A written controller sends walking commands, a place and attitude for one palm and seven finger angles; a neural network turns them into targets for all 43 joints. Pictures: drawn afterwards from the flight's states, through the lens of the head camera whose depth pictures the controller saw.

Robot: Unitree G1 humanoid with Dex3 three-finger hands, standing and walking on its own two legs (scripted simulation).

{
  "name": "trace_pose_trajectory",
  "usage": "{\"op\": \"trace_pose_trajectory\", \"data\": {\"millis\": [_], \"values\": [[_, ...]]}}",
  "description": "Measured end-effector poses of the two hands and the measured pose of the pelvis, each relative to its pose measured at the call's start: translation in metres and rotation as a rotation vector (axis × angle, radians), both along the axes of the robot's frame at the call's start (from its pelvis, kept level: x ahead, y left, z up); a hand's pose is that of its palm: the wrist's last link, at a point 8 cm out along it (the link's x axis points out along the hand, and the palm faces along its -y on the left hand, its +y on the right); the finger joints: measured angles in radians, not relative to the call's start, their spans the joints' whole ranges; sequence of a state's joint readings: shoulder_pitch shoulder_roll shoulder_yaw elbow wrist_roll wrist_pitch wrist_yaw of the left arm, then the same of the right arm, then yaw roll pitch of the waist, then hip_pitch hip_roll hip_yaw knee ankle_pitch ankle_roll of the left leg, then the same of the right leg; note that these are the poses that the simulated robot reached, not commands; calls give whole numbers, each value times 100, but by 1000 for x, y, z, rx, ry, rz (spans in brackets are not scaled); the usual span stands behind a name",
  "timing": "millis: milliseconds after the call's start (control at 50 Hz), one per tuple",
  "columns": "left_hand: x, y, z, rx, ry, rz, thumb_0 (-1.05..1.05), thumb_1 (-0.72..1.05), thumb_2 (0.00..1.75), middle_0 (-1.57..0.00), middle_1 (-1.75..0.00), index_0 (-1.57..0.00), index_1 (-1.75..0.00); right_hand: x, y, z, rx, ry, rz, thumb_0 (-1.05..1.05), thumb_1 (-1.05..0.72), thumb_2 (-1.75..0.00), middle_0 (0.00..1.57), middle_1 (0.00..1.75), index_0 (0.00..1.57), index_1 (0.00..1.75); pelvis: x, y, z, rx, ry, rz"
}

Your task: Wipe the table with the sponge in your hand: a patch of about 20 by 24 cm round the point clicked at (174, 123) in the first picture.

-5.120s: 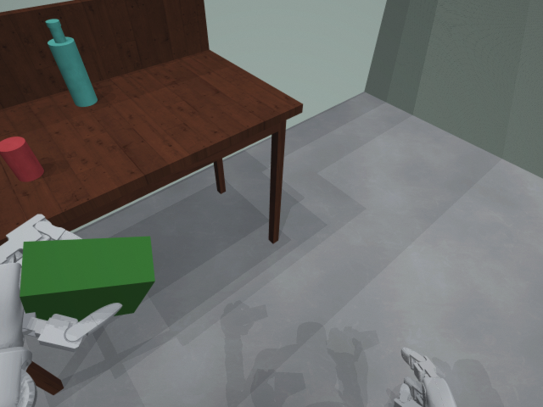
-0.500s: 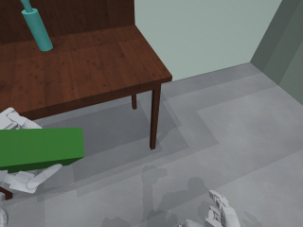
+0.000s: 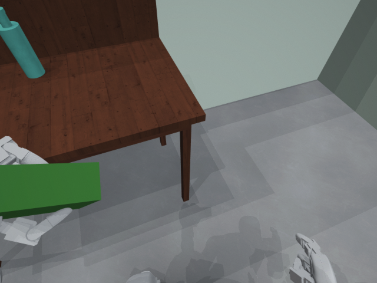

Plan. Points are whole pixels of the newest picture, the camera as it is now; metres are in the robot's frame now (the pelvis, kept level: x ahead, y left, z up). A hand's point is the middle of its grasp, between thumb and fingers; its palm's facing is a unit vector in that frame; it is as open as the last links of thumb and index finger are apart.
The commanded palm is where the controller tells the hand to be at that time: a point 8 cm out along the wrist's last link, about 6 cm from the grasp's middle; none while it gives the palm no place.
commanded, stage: take the last steps up to it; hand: left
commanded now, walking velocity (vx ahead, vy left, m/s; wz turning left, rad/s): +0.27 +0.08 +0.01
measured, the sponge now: (60, 190) +0.22 +0.20 +0.16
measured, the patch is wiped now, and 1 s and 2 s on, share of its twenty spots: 0.00 0.00 0.00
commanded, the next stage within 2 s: come to a stop and stand still in 0.58 s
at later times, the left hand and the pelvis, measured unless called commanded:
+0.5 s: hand (74, 138) +0.32 +0.22 +0.17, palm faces +0.42 -0.76 -0.49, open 9.5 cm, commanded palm +0.26 +0.26 +0.18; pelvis +0.10 -0.02 -0.01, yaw +0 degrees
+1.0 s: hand (85, 113) +0.38 +0.22 +0.16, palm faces +0.40 -0.82 -0.42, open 9.5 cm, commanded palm +0.32 +0.26 +0.18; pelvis +0.15 -0.02 -0.01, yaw -1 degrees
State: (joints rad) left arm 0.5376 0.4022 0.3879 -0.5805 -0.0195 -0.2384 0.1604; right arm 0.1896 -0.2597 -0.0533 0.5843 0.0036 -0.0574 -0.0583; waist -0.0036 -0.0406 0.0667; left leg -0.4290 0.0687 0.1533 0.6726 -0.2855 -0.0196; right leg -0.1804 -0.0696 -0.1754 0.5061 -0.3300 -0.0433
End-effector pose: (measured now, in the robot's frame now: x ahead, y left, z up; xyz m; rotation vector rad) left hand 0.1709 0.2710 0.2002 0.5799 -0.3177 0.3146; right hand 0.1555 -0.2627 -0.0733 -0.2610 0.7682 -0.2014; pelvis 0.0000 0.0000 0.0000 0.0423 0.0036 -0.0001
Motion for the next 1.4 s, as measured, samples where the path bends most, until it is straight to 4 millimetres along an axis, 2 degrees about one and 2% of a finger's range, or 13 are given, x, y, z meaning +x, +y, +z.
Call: {"op": "trace_pose_trajectory", "data": {"millis": [160, 320, 400, 520, 700, 820, 920, 1020, 1120, 1180, 1240, 1300, 1400], "values": [[49, 32, -23, -100, -82, 43, -1, -44, 99, -81, -133, -81, -133, 41, 44, -7, 45, -64, 1, 1, -91, -90, 19, 29, 20, 30, 38, 18, -15, -12, -32, -10], [73, 7, -5, -52, -32, -16, -1, -44, 99, -81, -133, -81, -133, 58, 79, -13, 172, -38, 62, 1, -91, -90, 20, 30, 21, 30, 62, 9, -3, -39, 3, -16], [81, -6, 1, 5, -3, 9, -1, -44, 99, -81, -133, -81, -133, 67, 68, -27, 196, 4, 67, 1, -90, -90, 20, 30, 21, 30, 79, -5, -4, -38, 12, -16], [109, -21, -19, -33, 46, 92, -1, -44, 99, -81, -133, -81, -133, 88, 22, -50, 162, 67, 46, 1, -90, -90, 20, 30, 21, 30, 102, -26, -12, -21, 2, -2], [149, -45, -17, -38, 86, -10, -1, -44, 99, -81, -133, -81, -133, 124, -33, -11, 27, 40, -11, 1, -91, -90, 20, 30, 20, 30, 129, -35, 4, 22, 11, -6], [159, -29, -7, 1, 6, -46, -1, -44, 99, -81, -133, -81, -133, 153, -27, 0, -23, -18, -24, 1, -91, -90, 19, 29, 20, 30, 152, -21, -7, -19, -3, -19], [170, -6, -19, -33, -7, 6, -1, -44, 99, -81, -133, -81, -133, 168, 4, -1, 36, -50, -3, 1, -91, -90, 19, 29, 20, 30, 157, -17, -10, -14, -14, -31], [167, -15, -22, -90, 19, 30, -1, -44, 99, -81, -133, -81, -133, 167, 36, -3, 121, -65, 92, 1, -91, -90, 20, 29, 20, 30, 149, -23, -5, -39, -20, -24], [149, -47, -11, -58, 13, -15, -1, -44, 99, -81, -133, -81, -133, 154, 39, -12, 184, -72, 130, 1, -91, -90, 20, 30, 21, 30, 139, -41, -7, -34, -19, -25], [151, -40, 13, 117, -54, -21, -1, -44, 99, -81, -133, -81, -133, 141, 25, -25, 164, -40, 172, 1, -90, -90, 20, 30, 21, 30, 126, -55, -11, -46, -30, -25], [153, -23, 16, 55, -86, 62, -1, -44, 99, -81, -133, -81, -133, 124, 3, -26, 162, -30, 134, 1, -90, -90, 20, 30, 21, 30, 117, -61, -11, -44, -48, -37], [146, -28, -3, -50, -44, 78, -1, -44, 99, -81, -133, -81, -133, 106, -24, -17, 131, -50, 76, 1, -91, -90, 20, 30, 21, 30, 111, -63, -9, -37, -61, -42], [122, -68, -49, -185, 105, -53, -1, -44, 99, -81, -133, -81, -133, 80, -59, 3, 18, -71, -1, 1, -91, -90, 20, 30, 21, 30, 103, -61, -7, -42, -65, -68]]}}
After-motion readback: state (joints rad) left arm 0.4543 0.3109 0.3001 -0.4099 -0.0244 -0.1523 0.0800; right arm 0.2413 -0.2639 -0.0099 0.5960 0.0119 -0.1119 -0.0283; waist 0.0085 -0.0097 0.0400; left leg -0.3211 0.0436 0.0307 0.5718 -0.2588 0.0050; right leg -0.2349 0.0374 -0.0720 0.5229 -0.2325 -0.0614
